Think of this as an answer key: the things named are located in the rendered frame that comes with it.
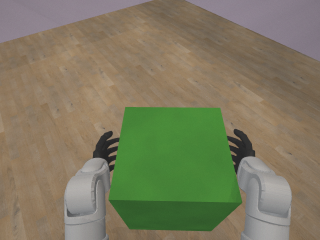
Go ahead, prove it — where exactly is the right robot forearm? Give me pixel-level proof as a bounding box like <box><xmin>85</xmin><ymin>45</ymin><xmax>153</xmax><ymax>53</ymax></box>
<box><xmin>237</xmin><ymin>156</ymin><xmax>292</xmax><ymax>240</ymax></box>

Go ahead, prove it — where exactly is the carton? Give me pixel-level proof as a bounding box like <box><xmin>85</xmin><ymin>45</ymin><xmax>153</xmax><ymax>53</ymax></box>
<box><xmin>108</xmin><ymin>107</ymin><xmax>243</xmax><ymax>232</ymax></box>

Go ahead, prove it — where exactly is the robot left hand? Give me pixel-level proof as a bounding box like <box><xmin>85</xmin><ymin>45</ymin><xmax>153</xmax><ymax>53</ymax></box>
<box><xmin>93</xmin><ymin>131</ymin><xmax>120</xmax><ymax>172</ymax></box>

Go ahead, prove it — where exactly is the left robot forearm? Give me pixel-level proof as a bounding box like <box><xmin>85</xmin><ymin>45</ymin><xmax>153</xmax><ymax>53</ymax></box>
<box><xmin>64</xmin><ymin>157</ymin><xmax>111</xmax><ymax>240</ymax></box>

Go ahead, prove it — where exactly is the robot right hand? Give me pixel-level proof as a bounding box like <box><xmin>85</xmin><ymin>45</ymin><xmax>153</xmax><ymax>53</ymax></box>
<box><xmin>227</xmin><ymin>129</ymin><xmax>255</xmax><ymax>174</ymax></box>

